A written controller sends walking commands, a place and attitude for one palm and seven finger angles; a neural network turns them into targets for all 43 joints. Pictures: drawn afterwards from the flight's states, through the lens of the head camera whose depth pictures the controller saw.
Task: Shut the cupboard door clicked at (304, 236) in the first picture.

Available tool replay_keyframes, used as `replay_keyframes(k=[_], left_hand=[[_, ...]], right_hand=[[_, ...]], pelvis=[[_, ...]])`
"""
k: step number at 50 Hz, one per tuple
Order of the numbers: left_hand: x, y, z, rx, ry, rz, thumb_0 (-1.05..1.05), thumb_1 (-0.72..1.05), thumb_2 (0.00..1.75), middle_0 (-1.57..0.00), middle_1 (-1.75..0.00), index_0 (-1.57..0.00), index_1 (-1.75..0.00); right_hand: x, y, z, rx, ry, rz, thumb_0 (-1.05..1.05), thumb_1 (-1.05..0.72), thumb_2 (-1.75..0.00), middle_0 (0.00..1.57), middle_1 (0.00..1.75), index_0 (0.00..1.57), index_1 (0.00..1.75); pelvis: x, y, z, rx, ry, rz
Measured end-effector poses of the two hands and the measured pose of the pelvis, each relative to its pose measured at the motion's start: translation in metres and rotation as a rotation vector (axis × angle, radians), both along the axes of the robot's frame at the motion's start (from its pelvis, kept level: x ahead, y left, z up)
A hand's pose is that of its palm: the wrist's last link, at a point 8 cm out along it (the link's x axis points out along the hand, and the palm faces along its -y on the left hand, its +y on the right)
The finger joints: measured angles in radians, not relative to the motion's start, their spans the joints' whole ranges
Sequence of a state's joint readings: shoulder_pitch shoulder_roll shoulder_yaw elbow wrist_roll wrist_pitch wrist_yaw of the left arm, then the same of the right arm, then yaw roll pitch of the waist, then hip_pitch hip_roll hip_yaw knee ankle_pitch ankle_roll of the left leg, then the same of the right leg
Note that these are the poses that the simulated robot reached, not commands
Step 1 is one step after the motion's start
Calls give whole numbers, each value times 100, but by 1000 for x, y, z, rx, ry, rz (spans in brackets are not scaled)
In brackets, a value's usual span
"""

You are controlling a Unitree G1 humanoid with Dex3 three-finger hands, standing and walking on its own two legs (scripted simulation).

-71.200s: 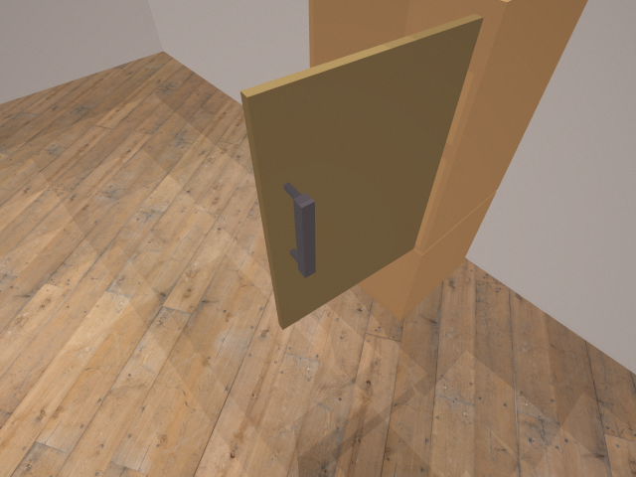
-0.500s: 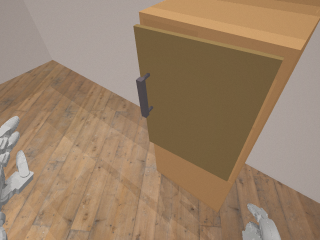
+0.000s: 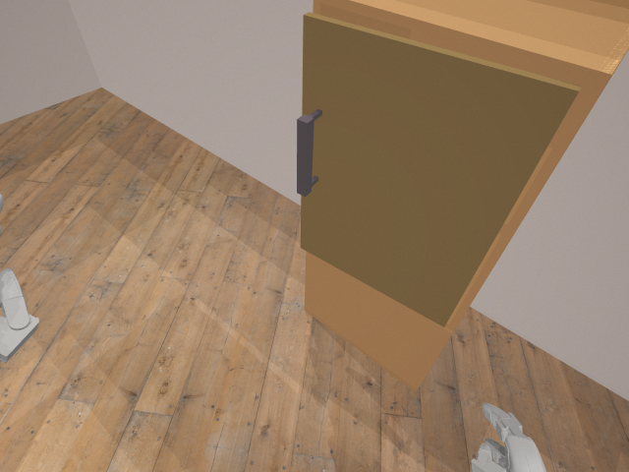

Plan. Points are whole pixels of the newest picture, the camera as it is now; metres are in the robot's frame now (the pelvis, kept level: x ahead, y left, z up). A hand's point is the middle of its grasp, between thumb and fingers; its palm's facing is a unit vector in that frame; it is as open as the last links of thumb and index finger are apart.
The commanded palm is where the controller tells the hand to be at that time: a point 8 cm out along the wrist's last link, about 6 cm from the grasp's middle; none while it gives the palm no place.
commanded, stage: step back with the hand held close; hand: left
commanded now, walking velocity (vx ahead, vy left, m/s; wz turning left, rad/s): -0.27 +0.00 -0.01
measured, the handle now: (310, 153) +0.70 +0.06 +0.02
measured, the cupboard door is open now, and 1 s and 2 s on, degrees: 5 5 5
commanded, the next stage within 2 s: stop stepping back and stand still in 0.44 s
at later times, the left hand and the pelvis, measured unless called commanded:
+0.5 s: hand out of the picture +0.08 +0.29 +0.18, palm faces +0.52 -0.78 -0.36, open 7.4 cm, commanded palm +0.01 +0.32 +0.19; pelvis -0.11 +0.01 -0.01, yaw +5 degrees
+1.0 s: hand out of the picture -0.03 +0.36 +0.19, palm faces +0.51 -0.82 -0.26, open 7.4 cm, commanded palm -0.11 +0.38 +0.19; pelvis -0.26 +0.09 +0.00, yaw -3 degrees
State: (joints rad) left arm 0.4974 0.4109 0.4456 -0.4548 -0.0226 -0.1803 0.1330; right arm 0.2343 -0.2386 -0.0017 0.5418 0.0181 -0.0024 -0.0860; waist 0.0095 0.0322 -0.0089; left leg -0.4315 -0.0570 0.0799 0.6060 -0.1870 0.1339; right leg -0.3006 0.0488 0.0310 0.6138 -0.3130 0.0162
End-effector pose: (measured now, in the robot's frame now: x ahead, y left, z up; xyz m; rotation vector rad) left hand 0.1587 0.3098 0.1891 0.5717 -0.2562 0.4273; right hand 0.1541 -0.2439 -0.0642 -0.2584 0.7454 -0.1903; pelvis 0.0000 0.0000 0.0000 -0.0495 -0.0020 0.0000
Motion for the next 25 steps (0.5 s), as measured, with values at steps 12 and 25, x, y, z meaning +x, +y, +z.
replay_keyframes(k=[12,25], left_hand=[[-66,-6,12,46,-78,-13,1,89,90,-21,-30,-21,-30],[-128,14,3,-34,-173,-15,1,89,90,-21,-30,-21,-30]], right_hand=[[-37,15,-7,20,-1,87,1,-90,-90,21,30,20,30],[-92,19,11,-60,-29,70,1,-90,-90,21,30,20,30]], pelvis=[[-52,-4,-5,-13,-1,65],[-108,13,-6,-19,-13,79]])
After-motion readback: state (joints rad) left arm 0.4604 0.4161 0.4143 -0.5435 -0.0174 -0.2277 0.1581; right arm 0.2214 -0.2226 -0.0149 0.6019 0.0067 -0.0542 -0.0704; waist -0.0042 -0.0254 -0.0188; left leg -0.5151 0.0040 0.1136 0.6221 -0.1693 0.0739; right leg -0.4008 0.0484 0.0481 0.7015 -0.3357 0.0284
